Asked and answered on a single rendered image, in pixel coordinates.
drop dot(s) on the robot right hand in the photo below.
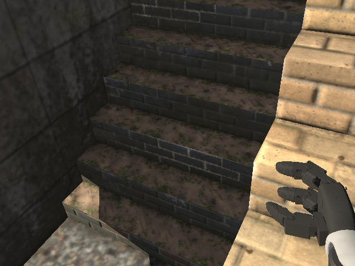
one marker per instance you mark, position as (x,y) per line
(330,207)

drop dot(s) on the robot right forearm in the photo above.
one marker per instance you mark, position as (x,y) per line
(340,248)

